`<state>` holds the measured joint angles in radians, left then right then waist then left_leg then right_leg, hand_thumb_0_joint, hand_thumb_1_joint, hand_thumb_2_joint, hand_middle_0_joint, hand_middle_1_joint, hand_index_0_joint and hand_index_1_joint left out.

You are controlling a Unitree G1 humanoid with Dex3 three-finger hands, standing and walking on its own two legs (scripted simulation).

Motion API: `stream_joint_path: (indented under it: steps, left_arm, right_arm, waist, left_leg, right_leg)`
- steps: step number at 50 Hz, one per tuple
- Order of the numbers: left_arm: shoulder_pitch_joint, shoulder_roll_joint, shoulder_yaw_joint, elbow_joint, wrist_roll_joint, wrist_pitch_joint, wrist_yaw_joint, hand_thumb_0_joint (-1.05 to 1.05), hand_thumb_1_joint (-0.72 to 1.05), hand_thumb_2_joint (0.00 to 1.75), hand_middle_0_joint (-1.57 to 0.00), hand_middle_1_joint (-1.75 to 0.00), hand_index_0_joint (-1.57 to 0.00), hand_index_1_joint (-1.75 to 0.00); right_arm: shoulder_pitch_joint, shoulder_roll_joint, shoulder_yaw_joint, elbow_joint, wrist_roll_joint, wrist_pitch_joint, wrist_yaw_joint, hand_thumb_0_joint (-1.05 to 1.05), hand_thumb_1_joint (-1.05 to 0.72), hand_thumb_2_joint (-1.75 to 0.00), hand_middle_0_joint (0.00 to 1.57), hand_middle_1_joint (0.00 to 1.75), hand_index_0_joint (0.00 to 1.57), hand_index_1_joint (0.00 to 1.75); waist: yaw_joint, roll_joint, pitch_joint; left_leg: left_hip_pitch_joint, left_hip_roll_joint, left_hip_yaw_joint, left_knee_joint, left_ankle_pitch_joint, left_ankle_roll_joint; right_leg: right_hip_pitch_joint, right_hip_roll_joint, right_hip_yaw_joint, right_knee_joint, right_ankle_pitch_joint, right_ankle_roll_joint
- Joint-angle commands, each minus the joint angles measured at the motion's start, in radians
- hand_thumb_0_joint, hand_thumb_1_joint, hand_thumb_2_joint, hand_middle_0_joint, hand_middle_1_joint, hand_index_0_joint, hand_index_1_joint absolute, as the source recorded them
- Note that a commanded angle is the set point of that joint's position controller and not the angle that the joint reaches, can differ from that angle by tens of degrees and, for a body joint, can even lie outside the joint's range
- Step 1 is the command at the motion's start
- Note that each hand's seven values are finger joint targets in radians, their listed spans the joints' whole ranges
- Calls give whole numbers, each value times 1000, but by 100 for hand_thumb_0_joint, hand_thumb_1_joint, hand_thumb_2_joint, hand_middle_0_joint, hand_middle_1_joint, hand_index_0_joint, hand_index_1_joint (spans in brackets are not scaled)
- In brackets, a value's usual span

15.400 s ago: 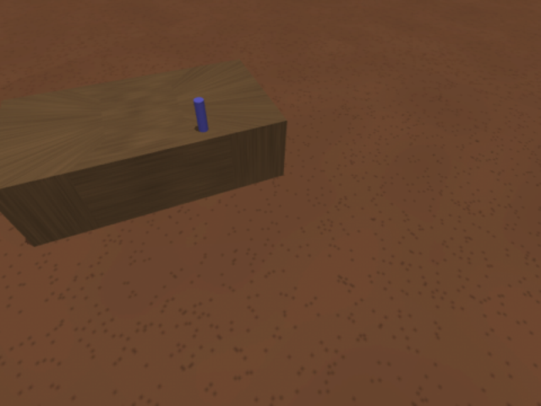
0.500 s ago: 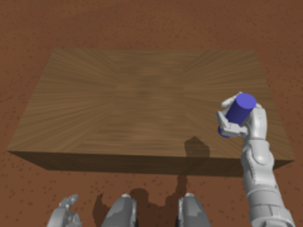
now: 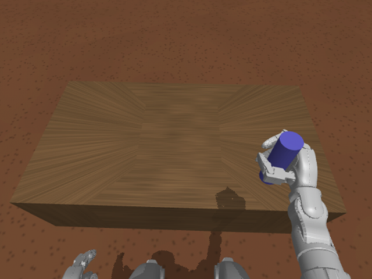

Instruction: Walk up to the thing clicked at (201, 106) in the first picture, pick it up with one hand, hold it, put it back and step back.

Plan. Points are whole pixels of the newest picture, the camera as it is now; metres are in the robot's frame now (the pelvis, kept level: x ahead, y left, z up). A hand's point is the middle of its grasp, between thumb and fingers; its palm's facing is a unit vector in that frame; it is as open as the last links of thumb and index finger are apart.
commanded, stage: lift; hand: right
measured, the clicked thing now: (278, 160) +0.36 -0.18 +0.05
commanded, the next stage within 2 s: hold in 0.32 s
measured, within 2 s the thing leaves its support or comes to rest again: neither
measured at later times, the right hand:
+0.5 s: hand (275, 161) +0.34 -0.16 +0.07, palm faces +0.07 +1.00 -0.01, open 5.6 cm
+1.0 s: hand (280, 160) +0.33 -0.17 +0.08, palm faces +0.08 +1.00 -0.01, open 5.6 cm
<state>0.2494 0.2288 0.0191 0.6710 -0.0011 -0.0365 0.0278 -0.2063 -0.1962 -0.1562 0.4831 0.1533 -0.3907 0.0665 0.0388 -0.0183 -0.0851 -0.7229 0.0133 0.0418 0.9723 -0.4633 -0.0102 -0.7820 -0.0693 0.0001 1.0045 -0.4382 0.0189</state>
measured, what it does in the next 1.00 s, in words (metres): stands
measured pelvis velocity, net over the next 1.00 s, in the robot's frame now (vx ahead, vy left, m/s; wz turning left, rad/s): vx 0.01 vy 0.00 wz -0.01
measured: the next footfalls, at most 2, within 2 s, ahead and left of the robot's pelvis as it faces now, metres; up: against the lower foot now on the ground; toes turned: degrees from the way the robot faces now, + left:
none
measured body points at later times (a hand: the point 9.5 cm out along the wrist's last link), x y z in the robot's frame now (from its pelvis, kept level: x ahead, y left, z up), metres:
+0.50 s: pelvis +0.01 +0.00 +0.02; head +0.06 +0.00 +0.46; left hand +0.13 +0.25 -0.09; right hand +0.33 -0.22 +0.07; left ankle +0.01 +0.13 -0.68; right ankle +0.03 -0.13 -0.68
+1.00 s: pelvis +0.01 +0.00 +0.03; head +0.04 -0.01 +0.47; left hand +0.14 +0.25 -0.08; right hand +0.32 -0.22 +0.09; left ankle +0.01 +0.13 -0.68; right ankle +0.03 -0.13 -0.68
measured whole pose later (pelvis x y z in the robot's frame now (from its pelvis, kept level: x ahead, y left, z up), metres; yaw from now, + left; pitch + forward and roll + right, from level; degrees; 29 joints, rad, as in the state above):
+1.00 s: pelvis +0.01 +0.00 +0.03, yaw +0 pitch +7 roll +1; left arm 0.23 0.22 0.01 0.68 -0.01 -0.03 0.05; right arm -0.12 -0.18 -0.12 0.41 0.16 -0.36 0.06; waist 0.02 -0.01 -0.05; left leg -0.51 0.02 0.04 0.81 -0.41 -0.01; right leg -0.57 -0.06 -0.01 0.84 -0.38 0.02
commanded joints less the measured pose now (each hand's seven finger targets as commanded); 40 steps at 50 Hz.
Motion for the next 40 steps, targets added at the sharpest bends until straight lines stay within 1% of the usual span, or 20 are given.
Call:
stream_joint_path:
  steps: [1,2,3,7,9,11,13,14,15,18,25,28,29,30,32,34,35,37,39,40]
  left_arm:
    - [-7,127,42,-113,0,-37,6,0,91,89,-18,-29,-19,-29]
    - [-7,142,53,-113,0,-37,9,0,91,89,-19,-29,-19,-29]
    - [-6,141,49,-117,-1,-36,13,0,91,88,-18,-29,-19,-29]
    - [-9,139,53,-113,-2,-34,14,0,91,89,-19,-30,-19,-29]
    - [-23,136,47,-115,-2,-35,14,0,92,88,-18,-30,-19,-29]
    - [-5,146,58,-111,-2,-34,18,0,91,89,-18,-30,-19,-29]
    - [-19,141,53,-110,-2,-33,19,0,91,89,-19,-30,-19,-29]
    - [-24,133,44,-114,-3,-35,18,0,91,89,-18,-30,-19,-29]
    - [-25,143,55,-113,-2,-32,18,0,91,89,-19,-30,-19,-29]
    - [-30,139,48,-119,-3,-33,18,0,91,89,-19,-30,-19,-29]
    - [-37,137,47,-113,-3,-34,20,0,90,90,-19,-30,-19,-30]
    - [-28,132,46,-113,-4,-30,21,0,90,89,-19,-30,-19,-30]
    - [-33,141,48,-113,-6,-29,22,0,90,90,-19,-30,-19,-30]
    - [-32,134,49,-113,-4,-29,20,0,90,90,-19,-30,-19,-30]
    - [-42,129,42,-121,-6,-31,20,0,90,90,-19,-30,-19,-30]
    - [-43,132,45,-121,-5,-29,21,0,91,90,-19,-30,-20,-30]
    - [-52,131,40,-123,-6,-30,23,0,91,89,-19,-30,-19,-30]
    - [-41,136,50,-114,-4,-31,22,0,90,90,-20,-31,-20,-30]
    - [-45,133,44,-118,-6,-33,24,0,91,90,-20,-31,-20,-30]
    - [-43,133,44,-117,-4,-32,26,0,90,90,-20,-30,-20,-30]
  right_arm:
    - [-206,-83,-20,-171,22,-67,0,0,-63,-132,139,143,140,143]
    - [-283,-122,-36,-269,26,-79,-3,0,-63,-132,139,143,139,143]
    - [-269,-140,-53,-243,19,-79,-6,0,-65,-134,140,144,141,144]
    - [-242,-113,-19,-261,18,-77,-6,0,-65,-132,139,143,140,143]
    - [-196,-100,-22,-211,22,-69,-7,0,-66,-134,140,144,141,144]
    - [-247,-113,-19,-282,21,-73,-9,0,-67,-134,140,144,141,144]
    - [-234,-107,-11,-282,20,-67,-9,0,-66,-134,140,144,141,144]
    - [-192,-103,-25,-227,22,-61,-9,0,-66,-135,141,145,141,145]
    - [-207,-120,-29,-283,21,-67,-10,0,-66,-135,141,145,142,145]
    - [-216,-97,-2,-274,22,-64,-8,0,-68,-134,141,144,141,144]
    - [-168,-88,-5,-245,26,-51,-9,0,-67,-132,143,144,142,144]
    - [-213,-105,-3,-311,20,-59,-13,0,-67,-132,143,144,142,144]
    - [-175,-111,-18,-255,20,-49,-14,0,-69,-132,143,143,142,143]
    - [-190,-89,8,-294,22,-50,-11,0,-68,-131,142,143,141,143]
    - [-163,-94,-14,-256,25,-47,-11,0,-67,-132,142,143,142,143]
    - [-225,-119,-16,-350,23,-57,-16,0,-69,-133,144,144,143,144]
    - [-176,-105,-11,-277,21,-47,-12,0,-70,-133,144,144,143,144]
    - [-197,-102,-3,-337,25,-53,-13,0,-69,-132,143,144,142,144]
    - [-151,-104,-17,-283,23,-45,-14,0,-68,-134,144,145,144,145]
    - [-201,-106,-6,-326,22,-48,-14,0,-68,-134,144,145,143,145]
  waist:
    - [7,47,-288]
    - [-2,5,-299]
    - [-5,6,-315]
    - [-4,18,-272]
    - [-7,23,-260]
    - [2,12,-306]
    - [2,6,-270]
    - [-4,29,-264]
    - [-16,-6,-280]
    - [-5,-3,-263]
    - [-11,21,-236]
    - [-15,5,-275]
    - [-16,14,-237]
    - [-12,11,-235]
    - [-10,46,-243]
    - [-21,-12,-253]
    - [-15,12,-223]
    - [-21,-8,-253]
    - [-20,33,-250]
    - [-13,-1,-245]
  left_leg:
    - [167,-29,-11,-166,298,16]
    - [175,-24,-19,-171,297,17]
    - [174,-25,-18,-173,294,18]
    - [192,-24,-20,-197,273,16]
    - [188,-24,-17,-203,264,16]
    - [200,-24,-16,-203,296,16]
    - [199,-22,-18,-210,294,15]
    - [198,-25,-10,-208,292,15]
    - [210,-23,-13,-210,292,18]
    - [205,-25,-9,-220,285,19]
    - [230,-24,-9,-239,294,15]
    - [257,-20,-11,-237,349,15]
    - [243,-22,-10,-242,330,15]
    - [250,-22,-11,-244,332,16]
    - [262,-22,-10,-252,328,11]
    - [279,-18,-16,-260,321,15]
    - [253,-22,-11,-264,290,14]
    - [280,-19,-13,-262,316,15]
    - [283,-21,-9,-265,342,11]
    - [277,-19,-12,-265,346,12]
  right_leg:
    - [201,41,3,-147,220,-35]
    - [224,43,-3,-152,217,-34]
    - [248,42,-1,-159,223,-32]
    - [245,43,-5,-179,199,-32]
    - [249,43,-5,-187,192,-32]
    - [292,41,-2,-188,225,-31]
    - [281,42,-5,-194,222,-31]
    - [279,41,1,-200,225,-31]
    - [295,42,-2,-205,231,-28]
    - [311,40,0,-221,228,-27]
    - [314,41,-4,-238,235,-29]
    - [356,41,-7,-235,293,-28]
    - [340,41,-6,-241,276,-28]
    - [331,43,-6,-243,274,-29]
    - [334,42,-6,-244,264,-33]
    - [349,46,-12,-254,257,-29]
    - [347,44,-8,-262,232,-29]
    - [357,45,-9,-262,254,-27]
    - [367,42,-7,-260,282,-30]
    - [371,44,-9,-261,284,-28]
